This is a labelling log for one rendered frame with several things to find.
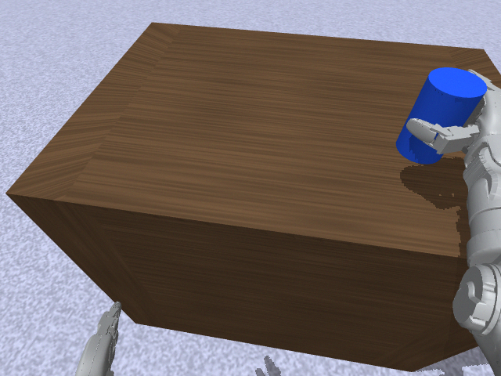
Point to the left robot hand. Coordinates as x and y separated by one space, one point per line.
99 351

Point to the can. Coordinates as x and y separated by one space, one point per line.
448 98

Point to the right robot arm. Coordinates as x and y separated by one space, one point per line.
477 304

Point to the right robot hand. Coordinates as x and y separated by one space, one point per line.
484 120

